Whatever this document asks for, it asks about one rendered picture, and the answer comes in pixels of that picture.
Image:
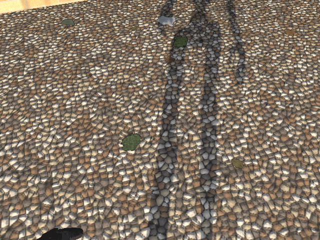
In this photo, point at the robot left hand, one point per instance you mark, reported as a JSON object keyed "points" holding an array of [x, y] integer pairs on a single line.
{"points": [[62, 234]]}

